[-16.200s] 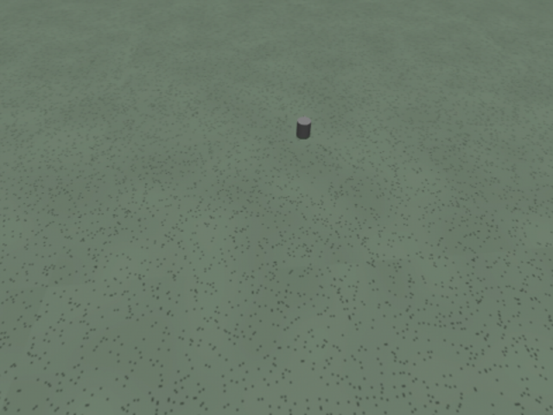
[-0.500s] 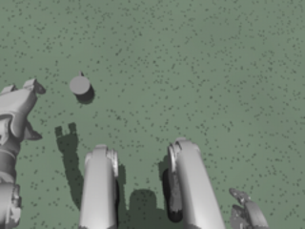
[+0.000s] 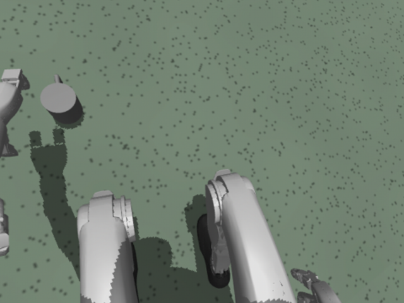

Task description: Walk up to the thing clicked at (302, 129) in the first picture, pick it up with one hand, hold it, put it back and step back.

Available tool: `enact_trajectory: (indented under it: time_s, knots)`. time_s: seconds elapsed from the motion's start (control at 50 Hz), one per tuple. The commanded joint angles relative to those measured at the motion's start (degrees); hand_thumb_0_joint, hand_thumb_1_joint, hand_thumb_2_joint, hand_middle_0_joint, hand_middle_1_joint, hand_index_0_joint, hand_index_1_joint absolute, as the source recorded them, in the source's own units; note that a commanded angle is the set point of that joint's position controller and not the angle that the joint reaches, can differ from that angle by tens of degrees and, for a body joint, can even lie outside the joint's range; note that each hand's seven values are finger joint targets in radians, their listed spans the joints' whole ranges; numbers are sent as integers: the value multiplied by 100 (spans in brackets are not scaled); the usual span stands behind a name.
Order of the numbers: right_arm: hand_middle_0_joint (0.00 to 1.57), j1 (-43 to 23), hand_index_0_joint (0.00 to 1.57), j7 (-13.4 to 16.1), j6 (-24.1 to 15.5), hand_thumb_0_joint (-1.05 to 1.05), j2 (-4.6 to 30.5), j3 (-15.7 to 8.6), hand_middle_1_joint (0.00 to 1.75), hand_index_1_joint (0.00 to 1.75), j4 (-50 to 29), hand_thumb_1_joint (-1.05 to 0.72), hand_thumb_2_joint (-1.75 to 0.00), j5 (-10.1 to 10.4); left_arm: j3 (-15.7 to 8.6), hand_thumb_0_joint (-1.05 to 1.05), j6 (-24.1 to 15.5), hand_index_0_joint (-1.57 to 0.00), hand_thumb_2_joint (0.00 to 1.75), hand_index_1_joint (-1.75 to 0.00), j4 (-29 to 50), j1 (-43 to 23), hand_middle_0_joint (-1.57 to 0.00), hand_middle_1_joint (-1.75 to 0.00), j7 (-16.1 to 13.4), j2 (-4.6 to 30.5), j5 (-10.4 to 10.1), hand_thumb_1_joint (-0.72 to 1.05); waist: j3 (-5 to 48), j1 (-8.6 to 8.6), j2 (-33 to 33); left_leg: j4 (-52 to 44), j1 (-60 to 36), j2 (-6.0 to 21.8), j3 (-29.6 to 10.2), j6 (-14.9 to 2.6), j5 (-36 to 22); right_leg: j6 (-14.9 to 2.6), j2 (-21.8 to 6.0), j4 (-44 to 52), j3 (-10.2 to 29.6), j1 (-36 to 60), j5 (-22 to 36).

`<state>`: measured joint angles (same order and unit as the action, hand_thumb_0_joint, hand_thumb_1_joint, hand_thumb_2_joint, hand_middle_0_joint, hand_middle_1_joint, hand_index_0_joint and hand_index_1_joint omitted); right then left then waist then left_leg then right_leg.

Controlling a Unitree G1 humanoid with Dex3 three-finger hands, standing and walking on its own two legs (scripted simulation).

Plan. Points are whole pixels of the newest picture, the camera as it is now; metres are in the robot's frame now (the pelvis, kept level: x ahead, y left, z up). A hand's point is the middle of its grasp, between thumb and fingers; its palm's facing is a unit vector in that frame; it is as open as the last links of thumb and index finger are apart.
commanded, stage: rise first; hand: left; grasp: from above
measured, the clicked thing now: (62, 98) +0.60 +0.25 -0.33
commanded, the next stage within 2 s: none
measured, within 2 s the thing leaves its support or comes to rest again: neither
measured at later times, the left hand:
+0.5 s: hand (20, 114) +0.50 +0.29 -0.19, palm faces -0.46 -0.04 -0.89, open 14.0 cm
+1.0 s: hand (24, 109) +0.52 +0.29 -0.20, palm faces -0.45 -0.04 -0.89, open 14.0 cm
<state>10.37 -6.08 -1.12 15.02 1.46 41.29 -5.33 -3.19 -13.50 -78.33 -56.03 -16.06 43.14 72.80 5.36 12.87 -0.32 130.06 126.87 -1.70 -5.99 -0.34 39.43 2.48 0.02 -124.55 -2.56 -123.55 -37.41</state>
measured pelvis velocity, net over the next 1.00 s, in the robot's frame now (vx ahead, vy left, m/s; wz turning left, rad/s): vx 0.00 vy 0.00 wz -0.06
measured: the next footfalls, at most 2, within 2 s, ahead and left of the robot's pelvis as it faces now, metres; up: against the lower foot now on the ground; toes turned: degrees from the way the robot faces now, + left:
none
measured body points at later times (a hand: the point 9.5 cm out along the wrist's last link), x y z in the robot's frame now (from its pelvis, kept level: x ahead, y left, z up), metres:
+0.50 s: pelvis +0.00 +0.00 -0.02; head +0.27 +0.06 +0.34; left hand +0.52 +0.29 -0.14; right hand +0.03 -0.28 -0.11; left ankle +0.08 +0.12 -0.34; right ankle +0.11 -0.14 -0.34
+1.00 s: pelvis +0.00 +0.00 -0.03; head +0.27 +0.07 +0.32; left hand +0.53 +0.29 -0.15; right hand +0.02 -0.28 -0.12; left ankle +0.08 +0.12 -0.34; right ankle +0.11 -0.14 -0.34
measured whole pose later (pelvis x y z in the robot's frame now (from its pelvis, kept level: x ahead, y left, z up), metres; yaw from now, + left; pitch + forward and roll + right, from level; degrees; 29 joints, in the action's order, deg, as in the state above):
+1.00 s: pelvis +0.00 +0.00 -0.03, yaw -3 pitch +36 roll -10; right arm 10.6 -7.6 0.0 16.6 7.7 38.2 -7.3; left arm -3.8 -12.2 -85.4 -64.1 -17.6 50.8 73.4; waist 0.7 17.7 0.8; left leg 136.9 132.6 -1.1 -8.6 0.1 40.4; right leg 2.9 1.3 -129.5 -4.7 -128.9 -37.0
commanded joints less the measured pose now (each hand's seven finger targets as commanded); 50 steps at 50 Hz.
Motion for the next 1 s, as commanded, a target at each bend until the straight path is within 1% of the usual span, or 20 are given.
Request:
enact_trajectory:
  time_s: [0.0,0.1,0.14,0.16,0.18,0.24,0.28,0.32,0.36,0.38,0.42,0.52,0.56,0.58,0.6,0.72,0.76,0.84,0.9,0.98]
  knots:
    - [20,1211,20,-4,-14,0,1457,-399,30,30,-107,-90,-90,-69,-238,0,-1,-7,101,-100,623,-2033,-6,-101,-318,1407,-57,-53,3673,176,-1631,-1484,-3133,16,225,-58,-1069,-457,89,1056,-511,1546,1000]
    - [20,1283,20,-32,-7,0,1494,-316,30,30,-86,-90,-91,-93,-295,0,50,-7,102,-101,546,-2253,-7,-101,-407,1631,35,-55,3852,192,-1871,-1308,-3182,37,273,-58,-1233,-462,126,944,-518,1546,1175]
    - [20,1322,20,-49,-8,0,1529,-297,30,30,-98,-90,-90,-118,-304,0,58,-7,101,-101,571,-2390,-6,-101,-427,1640,40,-54,3892,274,-1968,-1265,-3173,58,228,-36,-1329,-453,111,868,-543,1512,1251]
    - [20,1335,20,-66,3,0,1517,-258,30,30,-101,-91,-91,-131,-309,0,82,-7,100,-101,345,-2161,-6,-102,-424,1652,63,-54,3822,270,-1833,-1236,-3115,45,239,-58,-1362,-449,133,872,-557,1574,1278]
    - [20,1308,20,-68,7,0,1514,-252,30,30,-117,-91,-91,-115,-355,0,83,-7,100,-102,474,-2361,-6,-103,-452,1787,36,-54,3810,258,-1832,-1196,-2956,39,294,-90,-1276,-448,150,891,-547,1669,1263]
    - [20,1312,20,-85,5,0,1522,-189,30,30,-151,-91,-91,-145,-349,0,126,-8,100,-102,217,-2248,-6,-104,-460,1785,-5,-54,3592,323,-1653,-1131,-2650,52,334,-130,-1059,-424,162,912,-557,1742,1157]
    - [20,1319,20,-76,7,0,1553,-170,30,30,-145,-91,-91,-141,-369,0,114,-8,100,-103,367,-2439,-6,-104,-458,1907,5,-53,3688,319,-1801,-1127,-2661,53,327,-121,-1037,-437,178,873,-564,1701,1144]
    - [20,1323,20,-87,13,0,1589,-143,30,30,-168,-91,-91,-146,-335,0,143,-8,99,-103,214,-2257,-7,-104,-423,1830,-14,-53,3553,325,-1868,-1184,-2745,73,243,-80,-1036,-445,148,822,-595,1519,1104]
    - [20,1323,20,-90,36,0,1579,-128,30,30,-176,-91,-91,-157,-337,0,131,-8,100,-104,418,-2429,-6,-105,-404,1937,-5,-54,3732,344,-1885,-1089,-2692,66,302,-110,-1046,-445,203,835,-603,1703,1145]
    - [20,1363,20,-94,47,0,1599,-102,30,30,-173,-91,-91,-163,-349,0,156,-8,100,-104,211,-2251,-6,-105,-400,1936,1,-54,3614,367,-1800,-1066,-2586,57,307,-115,-1071,-422,178,836,-592,1743,1186]
    - [20,1335,20,-94,56,0,1574,-96,30,30,-208,-91,-91,-159,-373,0,130,-8,99,-104,505,-2400,-6,-106,-390,2023,-85,-53,3751,326,-1884,-1056,-2574,59,320,-116,-1062,-435,203,815,-593,1820,1175]
    - [20,1437,20,-105,89,0,1617,-46,30,30,-178,-91,-91,-160,-297,0,151,-8,99,-104,346,-2223,-6,-106,-343,1883,-110,-53,3611,421,-1823,-975,-2699,94,235,-98,-1334,-420,204,756,-634,1725,1398]
    - [20,1459,20,-109,102,0,1647,-52,30,30,-176,-91,-90,-153,-396,0,126,-8,98,-104,562,-2377,-6,-106,-351,2096,-111,-53,3827,355,-1957,-923,-2842,105,233,-83,-1551,-425,203,705,-620,1776,1546]
    - [20,1461,20,-117,108,0,1627,-40,30,30,-181,-91,-91,-152,-405,0,115,-8,98,-104,566,-2425,-6,-106,-345,2126,-119,-53,3885,389,-2038,-893,-2794,99,254,-84,-1599,-425,214,676,-613,1845,1589]
    - [20,1491,20,-130,112,0,1633,-22,30,30,-189,-91,-91,-179,-382,0,126,-8,99,-104,371,-2214,-6,-106,-339,2037,-108,-54,3772,420,-1919,-858,-2752,103,257,-104,-1598,-401,214,720,-621,1873,1606]
    - [20,1435,20,-140,138,0,1662,45,30,30,-200,-91,-90,-185,-328,0,94,-8,100,-104,371,-2369,-8,-104,-363,2062,-54,-54,3615,465,-2122,-896,-2768,109,200,-62,-1497,-434,218,640,-668,1619,1486]
    - [20,1427,20,-139,150,0,1674,50,30,30,-199,-91,-90,-181,-355,0,78,-7,101,-105,471,-2556,-7,-105,-381,2158,-41,-55,3669,449,-2155,-905,-2674,97,216,-65,-1366,-448,240,625,-688,1622,1410]
    - [20,1333,20,-131,155,0,1677,97,30,30,-253,-91,-90,-195,-233,0,108,-8,101,-105,117,-2590,-7,-105,-380,2058,-49,-55,3314,602,-1994,-867,-2335,103,200,-102,-962,-438,248,642,-709,1471,1133]
    - [20,1324,20,-104,143,0,1710,109,30,30,-245,-91,-90,-190,-212,0,111,-8,100,-106,69,-2650,-7,-107,-387,2092,-36,-54,3235,596,-1925,-904,-2274,95,170,-108,-785,-432,238,658,-727,1361,1000]
    - [20,1374,20,-105,138,0,1717,142,30,30,-273,-91,-90,-188,-214,0,153,-7,102,-106,149,-2710,-7,-107,-368,2154,-22,-55,3402,613,-2040,-839,-2441,98,177,-96,-1053,-437,249,614,-726,1478,1219]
